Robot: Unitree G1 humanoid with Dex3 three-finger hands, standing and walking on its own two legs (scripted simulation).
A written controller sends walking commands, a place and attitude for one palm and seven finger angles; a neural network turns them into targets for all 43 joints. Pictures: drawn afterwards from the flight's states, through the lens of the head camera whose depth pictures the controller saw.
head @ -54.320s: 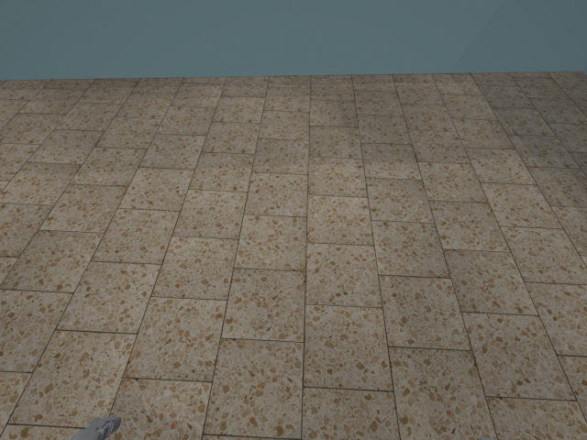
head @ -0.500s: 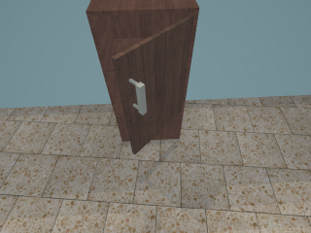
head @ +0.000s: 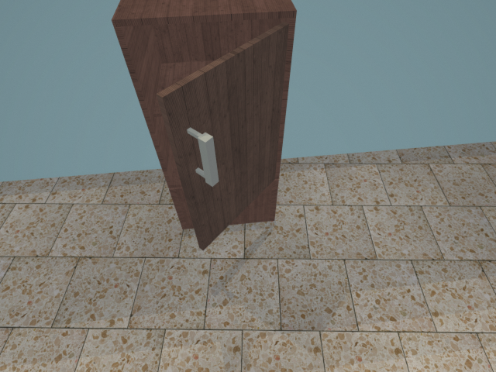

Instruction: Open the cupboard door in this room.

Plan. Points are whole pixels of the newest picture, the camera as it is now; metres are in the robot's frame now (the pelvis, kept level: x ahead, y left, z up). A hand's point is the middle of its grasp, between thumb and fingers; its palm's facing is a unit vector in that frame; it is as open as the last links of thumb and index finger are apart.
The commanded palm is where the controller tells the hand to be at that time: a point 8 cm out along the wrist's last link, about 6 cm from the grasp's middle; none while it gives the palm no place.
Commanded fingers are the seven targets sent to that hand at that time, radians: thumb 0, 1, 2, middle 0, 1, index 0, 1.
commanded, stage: walk to a spot facing it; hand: left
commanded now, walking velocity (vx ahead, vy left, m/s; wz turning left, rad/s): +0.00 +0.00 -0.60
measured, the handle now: (202, 157) +0.55 +0.14 -0.01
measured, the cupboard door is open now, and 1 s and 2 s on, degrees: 45 45 45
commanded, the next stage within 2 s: none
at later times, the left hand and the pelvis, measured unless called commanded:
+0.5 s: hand out of the picture +0.07 +0.16 -0.16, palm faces -0.21 -0.93 -0.30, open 7.4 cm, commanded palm none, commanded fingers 0.00 0.90 0.90 -0.20 -0.30 -0.20 -0.30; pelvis -0.01 -0.04 +0.00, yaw -17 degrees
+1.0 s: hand (204, 344) +0.20 +0.10 -0.17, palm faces -0.52 -0.81 -0.27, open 7.4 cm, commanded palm none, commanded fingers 0.00 0.90 0.90 -0.20 -0.30 -0.20 -0.30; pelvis +0.00 -0.04 -0.01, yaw -34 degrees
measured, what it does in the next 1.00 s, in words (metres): steps on the spot, turning right: left foot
